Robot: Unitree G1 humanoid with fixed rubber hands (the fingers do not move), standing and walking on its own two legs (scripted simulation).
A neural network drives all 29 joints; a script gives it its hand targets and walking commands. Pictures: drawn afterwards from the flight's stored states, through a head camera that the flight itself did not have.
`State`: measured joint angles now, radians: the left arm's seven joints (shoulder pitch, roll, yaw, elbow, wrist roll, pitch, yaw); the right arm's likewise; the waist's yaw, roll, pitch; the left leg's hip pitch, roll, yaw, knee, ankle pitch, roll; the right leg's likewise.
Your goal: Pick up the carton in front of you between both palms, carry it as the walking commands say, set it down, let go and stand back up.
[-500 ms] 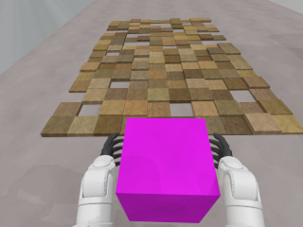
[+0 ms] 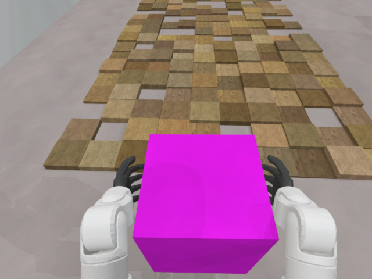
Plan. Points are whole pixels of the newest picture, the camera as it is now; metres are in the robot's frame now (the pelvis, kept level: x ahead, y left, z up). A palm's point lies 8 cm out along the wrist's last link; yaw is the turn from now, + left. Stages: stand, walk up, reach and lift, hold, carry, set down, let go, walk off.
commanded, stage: carry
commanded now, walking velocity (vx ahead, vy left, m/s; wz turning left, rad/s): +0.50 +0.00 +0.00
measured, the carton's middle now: (200, 208) +0.27 +0.01 +0.02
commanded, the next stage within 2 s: none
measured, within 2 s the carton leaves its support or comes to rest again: neither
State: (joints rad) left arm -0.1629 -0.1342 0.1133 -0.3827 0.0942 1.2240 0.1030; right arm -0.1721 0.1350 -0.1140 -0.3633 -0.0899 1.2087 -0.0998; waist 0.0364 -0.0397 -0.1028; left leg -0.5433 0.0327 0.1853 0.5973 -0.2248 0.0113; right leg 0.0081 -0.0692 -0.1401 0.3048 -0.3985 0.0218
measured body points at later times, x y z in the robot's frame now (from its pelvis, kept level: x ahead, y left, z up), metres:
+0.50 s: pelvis +0.33 +0.01 +0.00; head +0.32 +0.01 +0.45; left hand +0.61 +0.15 +0.08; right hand +0.60 -0.15 +0.08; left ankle +0.15 +0.09 -0.73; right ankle +0.47 -0.10 -0.72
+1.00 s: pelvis +0.66 +0.01 -0.01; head +0.67 +0.01 +0.44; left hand +0.97 +0.16 +0.10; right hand +0.97 -0.15 +0.10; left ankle +0.77 +0.12 -0.72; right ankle +0.49 -0.08 -0.73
